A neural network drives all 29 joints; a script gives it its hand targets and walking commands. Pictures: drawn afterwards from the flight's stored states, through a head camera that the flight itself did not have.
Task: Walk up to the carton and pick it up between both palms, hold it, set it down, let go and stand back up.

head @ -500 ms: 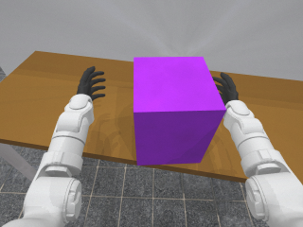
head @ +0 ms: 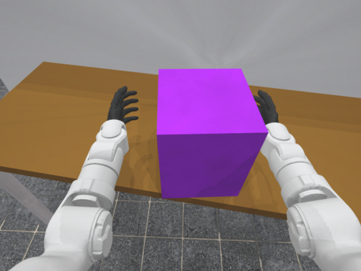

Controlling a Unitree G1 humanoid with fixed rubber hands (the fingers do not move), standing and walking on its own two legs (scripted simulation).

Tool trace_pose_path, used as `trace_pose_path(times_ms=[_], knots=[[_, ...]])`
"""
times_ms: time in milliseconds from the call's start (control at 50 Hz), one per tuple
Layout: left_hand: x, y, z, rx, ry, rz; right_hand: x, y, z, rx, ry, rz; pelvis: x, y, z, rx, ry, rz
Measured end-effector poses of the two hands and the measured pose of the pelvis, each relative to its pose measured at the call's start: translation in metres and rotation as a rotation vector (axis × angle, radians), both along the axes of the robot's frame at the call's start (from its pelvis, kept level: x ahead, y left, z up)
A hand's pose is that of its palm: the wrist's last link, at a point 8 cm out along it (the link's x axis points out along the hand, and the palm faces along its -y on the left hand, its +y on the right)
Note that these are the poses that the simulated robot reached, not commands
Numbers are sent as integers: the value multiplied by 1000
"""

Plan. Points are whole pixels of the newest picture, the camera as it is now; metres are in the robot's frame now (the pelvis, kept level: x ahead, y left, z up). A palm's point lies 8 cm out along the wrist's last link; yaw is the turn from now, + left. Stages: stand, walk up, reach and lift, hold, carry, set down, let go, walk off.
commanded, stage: reach and lift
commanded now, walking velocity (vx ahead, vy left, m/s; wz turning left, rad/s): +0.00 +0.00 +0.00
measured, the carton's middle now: (200, 135) +0.44 +0.01 +0.06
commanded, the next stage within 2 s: none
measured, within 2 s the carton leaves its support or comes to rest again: neither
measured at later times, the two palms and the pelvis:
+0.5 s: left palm (132, 125) +0.40 +0.17 +0.12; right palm (263, 132) +0.42 -0.12 +0.12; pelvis +0.00 +0.01 +0.01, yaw -1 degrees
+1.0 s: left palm (126, 128) +0.38 +0.18 +0.12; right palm (259, 137) +0.41 -0.11 +0.11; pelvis +0.00 +0.01 +0.01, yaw -1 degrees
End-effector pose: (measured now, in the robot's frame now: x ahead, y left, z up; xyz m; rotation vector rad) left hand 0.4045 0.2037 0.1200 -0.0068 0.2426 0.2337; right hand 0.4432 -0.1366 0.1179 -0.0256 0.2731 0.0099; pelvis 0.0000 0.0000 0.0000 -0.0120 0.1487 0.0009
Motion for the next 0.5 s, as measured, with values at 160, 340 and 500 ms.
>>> trace_pose_path(times_ms=[160,340,500], knots=[[3,-19,-3,-20,-24,-12,-1,7,4,9,-16,-2,-4,-2,1,4,8,-7],[3,-35,-2,-30,-34,-15,-8,13,9,2,-53,-22,-6,1,4,12,-49,-31],[-6,-36,-2,-7,-32,-35,-28,14,1,-29,-93,-38,3,6,6,13,-114,-27]])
